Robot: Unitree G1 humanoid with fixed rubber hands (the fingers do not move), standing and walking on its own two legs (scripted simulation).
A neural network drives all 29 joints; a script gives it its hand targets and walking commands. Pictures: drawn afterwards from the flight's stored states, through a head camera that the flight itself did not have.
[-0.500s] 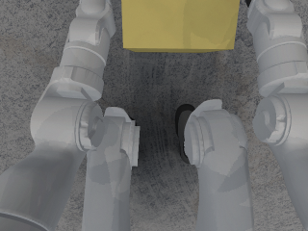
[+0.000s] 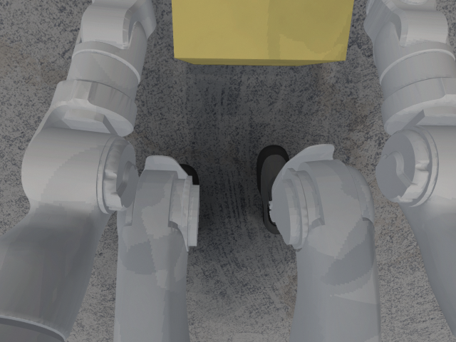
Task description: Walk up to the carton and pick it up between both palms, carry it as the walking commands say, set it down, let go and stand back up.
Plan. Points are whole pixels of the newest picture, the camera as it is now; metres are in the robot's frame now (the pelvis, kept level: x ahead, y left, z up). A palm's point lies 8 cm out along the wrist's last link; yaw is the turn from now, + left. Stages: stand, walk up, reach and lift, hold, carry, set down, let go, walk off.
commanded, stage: set down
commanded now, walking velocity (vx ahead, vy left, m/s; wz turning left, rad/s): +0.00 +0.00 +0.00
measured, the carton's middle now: out of the picture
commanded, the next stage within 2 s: let go in 1.70 s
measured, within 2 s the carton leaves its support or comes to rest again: neither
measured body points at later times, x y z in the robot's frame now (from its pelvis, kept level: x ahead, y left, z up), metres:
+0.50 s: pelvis -0.01 +0.00 +0.01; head +0.37 -0.04 +0.23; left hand +0.57 +0.08 -0.17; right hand +0.54 -0.27 -0.17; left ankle +0.10 +0.11 -0.34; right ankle +0.13 -0.11 -0.34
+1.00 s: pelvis -0.01 -0.01 +0.13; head +0.36 -0.05 +0.38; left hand +0.58 +0.10 -0.01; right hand +0.55 -0.27 -0.01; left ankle +0.10 +0.11 -0.34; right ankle +0.13 -0.11 -0.34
